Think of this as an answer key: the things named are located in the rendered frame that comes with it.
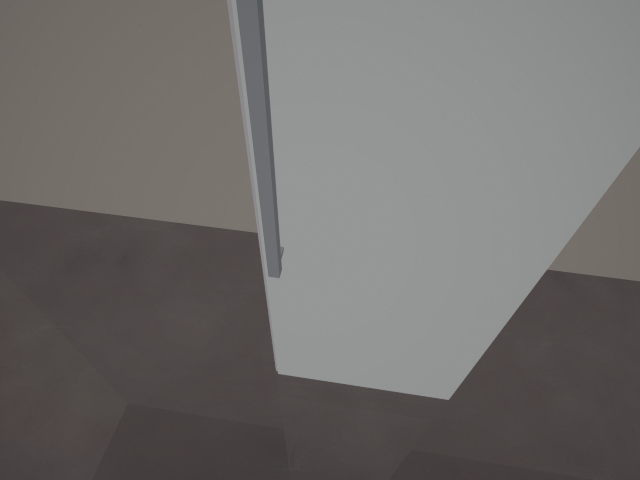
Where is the fridge door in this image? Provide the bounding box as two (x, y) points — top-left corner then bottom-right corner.
(231, 0), (640, 400)

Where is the handle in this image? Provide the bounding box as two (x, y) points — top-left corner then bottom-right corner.
(236, 0), (284, 278)

